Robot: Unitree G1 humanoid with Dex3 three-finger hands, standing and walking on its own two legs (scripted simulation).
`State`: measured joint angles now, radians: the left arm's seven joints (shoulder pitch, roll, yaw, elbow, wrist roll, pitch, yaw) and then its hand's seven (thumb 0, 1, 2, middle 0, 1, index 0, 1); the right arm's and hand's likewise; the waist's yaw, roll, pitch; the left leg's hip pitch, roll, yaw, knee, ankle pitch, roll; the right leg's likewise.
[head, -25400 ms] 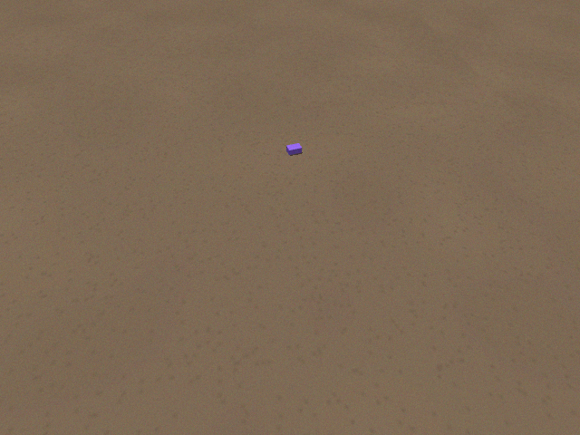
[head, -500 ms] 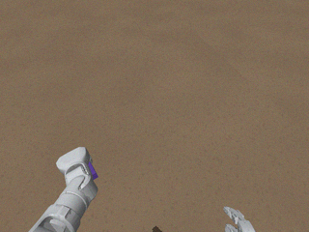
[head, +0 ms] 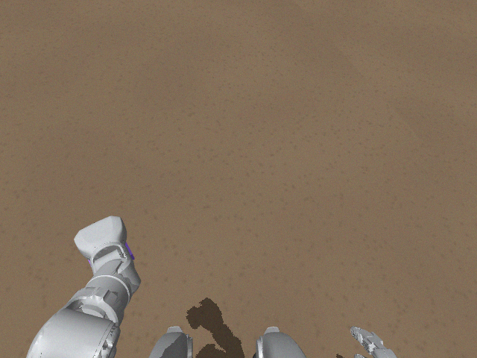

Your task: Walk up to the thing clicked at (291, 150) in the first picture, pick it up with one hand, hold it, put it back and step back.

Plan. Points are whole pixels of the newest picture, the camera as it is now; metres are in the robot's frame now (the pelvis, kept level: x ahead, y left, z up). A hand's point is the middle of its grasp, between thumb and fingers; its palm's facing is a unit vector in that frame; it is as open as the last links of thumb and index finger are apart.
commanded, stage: crouch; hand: left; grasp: from above
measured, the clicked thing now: (111, 256) +0.33 +0.24 -0.15
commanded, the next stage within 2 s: lower in 1.48 s
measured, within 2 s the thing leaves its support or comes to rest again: neither
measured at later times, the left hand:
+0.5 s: hand (138, 267) +0.37 +0.24 -0.36, palm faces -0.38 -0.24 -0.89, open 7.6 cm
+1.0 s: hand (146, 269) +0.39 +0.24 -0.48, palm faces -0.36 -0.24 -0.90, open 7.5 cm
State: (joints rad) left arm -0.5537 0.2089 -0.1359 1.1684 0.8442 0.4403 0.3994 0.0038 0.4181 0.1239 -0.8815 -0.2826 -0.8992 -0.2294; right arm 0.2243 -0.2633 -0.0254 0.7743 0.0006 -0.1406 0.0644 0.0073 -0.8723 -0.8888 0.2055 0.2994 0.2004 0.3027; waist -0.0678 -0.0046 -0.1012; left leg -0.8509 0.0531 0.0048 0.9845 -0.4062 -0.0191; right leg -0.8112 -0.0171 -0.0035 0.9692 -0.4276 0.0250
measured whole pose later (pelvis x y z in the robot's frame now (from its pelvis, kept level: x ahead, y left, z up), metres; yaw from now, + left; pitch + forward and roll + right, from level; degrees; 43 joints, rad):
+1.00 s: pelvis -0.06 +0.00 -0.32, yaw -5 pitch +36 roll -5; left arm -0.95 0.51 0.16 1.47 0.93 0.19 0.49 0.00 0.40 0.10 -0.96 -0.16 -0.97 -0.12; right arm 0.13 -0.26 0.00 0.85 -0.14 -0.20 0.17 0.00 -0.90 -0.90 0.20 0.30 0.20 0.30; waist -0.18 0.03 -0.13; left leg -2.18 0.06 -0.11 2.21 -0.66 -0.02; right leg -2.11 0.02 -0.03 2.17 -0.69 0.03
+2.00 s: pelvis -0.06 +0.00 -0.40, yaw -8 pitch +33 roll -8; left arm -1.02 0.66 0.27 1.66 1.03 0.06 0.61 0.00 0.29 0.28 -0.95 -0.25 -0.94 -0.25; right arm 0.12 -0.29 0.07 0.84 -0.21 -0.23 0.27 0.00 -0.92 -0.90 0.20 0.30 0.20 0.30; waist -0.25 -0.02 0.01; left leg -2.36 0.05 -0.18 2.46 -0.69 -0.03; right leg -2.27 0.05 -0.07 2.39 -0.70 0.05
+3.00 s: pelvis -0.06 +0.01 -0.41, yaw -13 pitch +27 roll -13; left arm -1.07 0.89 0.31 1.87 1.02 0.01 0.74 0.00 0.32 0.25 -0.93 -0.29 -0.92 -0.28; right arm 0.11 -0.32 0.23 0.81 -0.28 -0.36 0.39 0.00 -0.91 -0.90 0.20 0.30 0.20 0.30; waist -0.36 -0.10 0.17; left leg -2.35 0.05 -0.28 2.56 -0.71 -0.02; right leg -2.21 0.08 -0.14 2.41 -0.70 0.08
